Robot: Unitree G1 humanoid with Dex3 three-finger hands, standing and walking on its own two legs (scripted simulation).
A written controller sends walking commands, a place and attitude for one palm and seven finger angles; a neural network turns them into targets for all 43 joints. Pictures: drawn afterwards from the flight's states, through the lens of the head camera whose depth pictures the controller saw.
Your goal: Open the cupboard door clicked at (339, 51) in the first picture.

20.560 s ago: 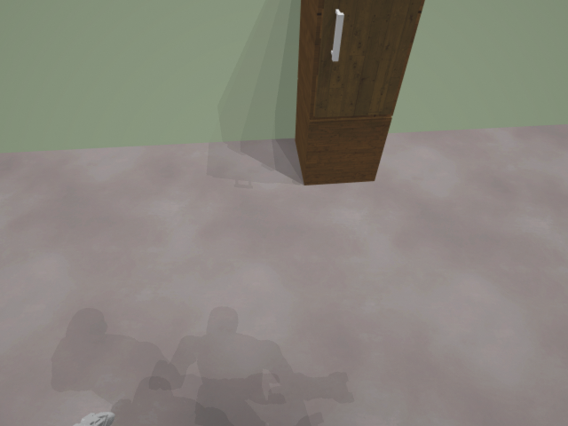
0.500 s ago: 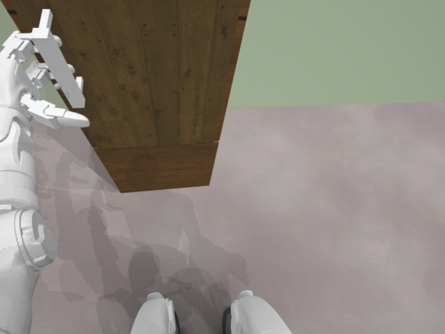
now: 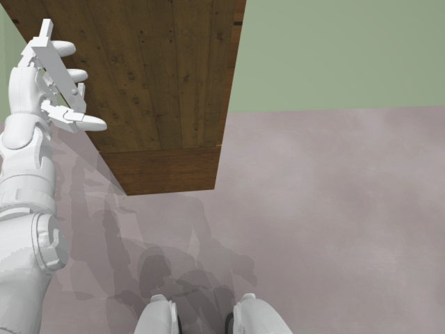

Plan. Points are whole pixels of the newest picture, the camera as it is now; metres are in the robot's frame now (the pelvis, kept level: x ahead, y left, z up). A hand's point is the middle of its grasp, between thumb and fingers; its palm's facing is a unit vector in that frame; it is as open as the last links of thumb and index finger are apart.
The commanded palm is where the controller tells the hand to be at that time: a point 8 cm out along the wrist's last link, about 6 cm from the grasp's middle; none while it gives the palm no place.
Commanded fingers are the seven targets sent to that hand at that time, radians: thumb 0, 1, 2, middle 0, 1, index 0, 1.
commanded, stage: slide the fingers in behind the handle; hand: left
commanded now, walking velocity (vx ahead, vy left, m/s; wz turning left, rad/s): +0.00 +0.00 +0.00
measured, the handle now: (64, 70) +0.57 +0.24 +0.07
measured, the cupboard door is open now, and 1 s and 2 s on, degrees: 0 1 42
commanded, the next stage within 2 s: close the thumb around the handle in 0.28 s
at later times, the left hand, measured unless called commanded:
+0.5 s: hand (74, 91) +0.51 +0.21 +0.08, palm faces +0.04 -1.00 -0.02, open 13.8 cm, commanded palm +0.49 +0.25 +0.07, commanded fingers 0.00 -0.11 0.47 -0.33 -1.24 -0.33 -1.24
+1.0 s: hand (73, 90) +0.51 +0.22 +0.08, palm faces +0.03 -1.00 -0.01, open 5.8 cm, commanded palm +0.49 +0.25 +0.07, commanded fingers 0.00 0.90 0.90 -0.40 -1.35 -0.40 -1.35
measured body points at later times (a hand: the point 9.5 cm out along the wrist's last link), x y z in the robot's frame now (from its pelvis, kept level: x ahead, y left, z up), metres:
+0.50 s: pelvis +0.00 +0.00 +0.00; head +0.14 +0.02 +0.43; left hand +0.50 +0.27 +0.08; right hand +0.00 -0.27 -0.11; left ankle +0.02 +0.11 -0.67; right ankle -0.01 -0.11 -0.67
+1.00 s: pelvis +0.00 +0.01 +0.00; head +0.14 +0.03 +0.43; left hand +0.51 +0.27 +0.08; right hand -0.01 -0.25 -0.11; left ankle +0.02 +0.11 -0.67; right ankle -0.01 -0.11 -0.67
